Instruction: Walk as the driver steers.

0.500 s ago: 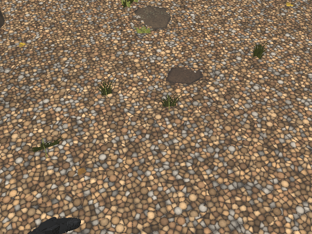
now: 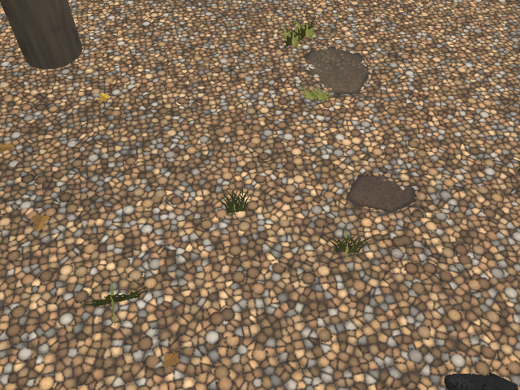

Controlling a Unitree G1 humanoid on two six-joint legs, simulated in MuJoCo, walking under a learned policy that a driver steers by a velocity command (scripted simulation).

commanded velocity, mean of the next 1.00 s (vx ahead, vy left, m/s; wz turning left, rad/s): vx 0.50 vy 0.00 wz -0.43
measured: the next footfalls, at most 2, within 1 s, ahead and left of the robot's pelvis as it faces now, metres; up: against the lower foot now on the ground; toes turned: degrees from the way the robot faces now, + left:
left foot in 0.04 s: +0.19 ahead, +0.13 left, +0.00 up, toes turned +1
right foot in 0.58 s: +0.44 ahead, -0.15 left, +0.00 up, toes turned -21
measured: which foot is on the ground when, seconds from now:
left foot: up 0.00-0.02, down 0.04-0.60, up 0.62-1.00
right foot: down 0.00-0.06, up 0.08-0.56, down 0.58-1.00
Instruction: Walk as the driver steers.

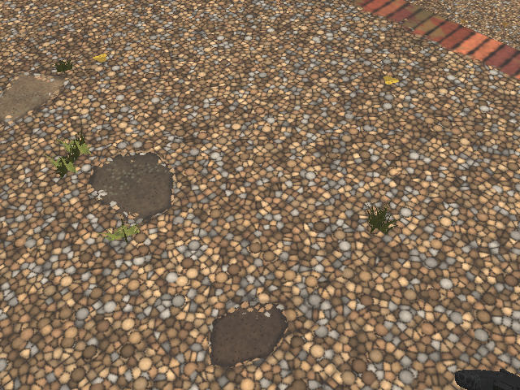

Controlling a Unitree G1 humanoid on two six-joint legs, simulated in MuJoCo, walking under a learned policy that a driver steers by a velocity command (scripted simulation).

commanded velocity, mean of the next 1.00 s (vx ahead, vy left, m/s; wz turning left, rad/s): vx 0.18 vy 0.00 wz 0.33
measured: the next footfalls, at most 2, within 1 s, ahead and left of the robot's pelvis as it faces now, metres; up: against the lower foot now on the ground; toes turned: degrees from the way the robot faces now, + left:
left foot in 0.10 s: +0.24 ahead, +0.13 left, +0.00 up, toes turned -1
right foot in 0.56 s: +0.39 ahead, -0.07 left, +0.00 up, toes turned +15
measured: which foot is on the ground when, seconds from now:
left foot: up 0.00-0.08, down 0.10-0.56, up 0.58-0.94, down 0.96-1.00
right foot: down 0.00-0.12, up 0.14-0.54, down 0.56-0.96, up 0.98-1.00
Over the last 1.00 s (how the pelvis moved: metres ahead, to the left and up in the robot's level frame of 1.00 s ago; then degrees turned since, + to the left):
0.52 -0.10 0.01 -28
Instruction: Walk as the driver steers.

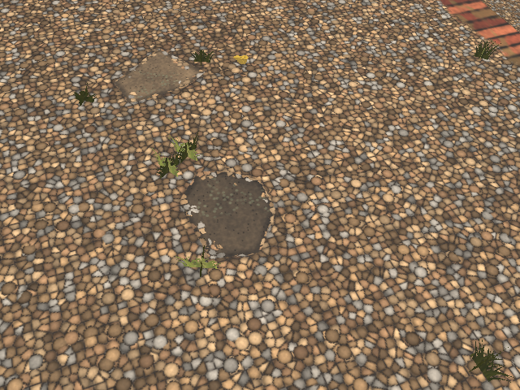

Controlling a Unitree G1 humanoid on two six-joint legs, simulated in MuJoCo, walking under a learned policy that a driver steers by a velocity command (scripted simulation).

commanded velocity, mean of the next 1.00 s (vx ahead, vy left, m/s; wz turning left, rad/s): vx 0.08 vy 0.00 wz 0.42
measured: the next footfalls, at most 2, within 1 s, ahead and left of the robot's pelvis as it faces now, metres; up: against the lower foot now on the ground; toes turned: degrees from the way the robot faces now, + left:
right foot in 0.48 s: +0.09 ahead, -0.11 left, +0.00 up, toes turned +22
left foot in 0.84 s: -0.02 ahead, +0.12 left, +0.00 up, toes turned +21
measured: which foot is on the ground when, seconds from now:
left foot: down 0.00-0.48, up 0.50-0.82, down 0.84-1.00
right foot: up 0.00-0.46, down 0.48-0.84, up 0.86-1.00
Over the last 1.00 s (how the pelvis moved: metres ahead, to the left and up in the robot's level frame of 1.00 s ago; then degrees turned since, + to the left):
0.26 0.06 -0.01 25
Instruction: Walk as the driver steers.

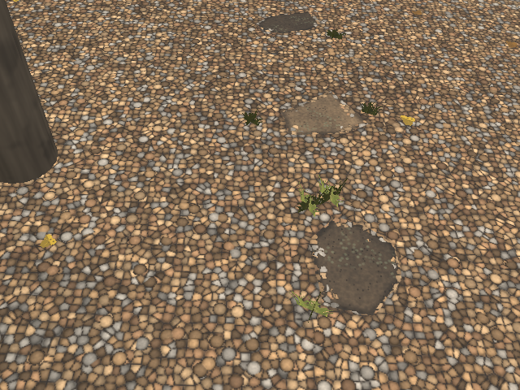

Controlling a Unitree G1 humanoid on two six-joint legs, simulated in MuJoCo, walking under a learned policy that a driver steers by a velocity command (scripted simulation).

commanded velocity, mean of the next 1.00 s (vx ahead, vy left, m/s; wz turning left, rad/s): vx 0.47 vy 0.00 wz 0.02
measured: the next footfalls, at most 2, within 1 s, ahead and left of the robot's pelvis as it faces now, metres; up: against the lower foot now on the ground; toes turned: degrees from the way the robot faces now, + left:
right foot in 0.28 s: +0.29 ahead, -0.15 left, +0.00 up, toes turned -2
left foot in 0.82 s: +0.61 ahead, +0.08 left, +0.00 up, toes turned +1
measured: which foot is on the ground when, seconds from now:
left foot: down 0.00-0.30, up 0.32-0.80, down 0.82-1.00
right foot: up 0.00-0.26, down 0.28-0.82, up 0.84-1.00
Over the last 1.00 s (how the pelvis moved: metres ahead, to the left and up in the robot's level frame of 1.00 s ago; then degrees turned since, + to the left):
0.04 0.03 0.02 24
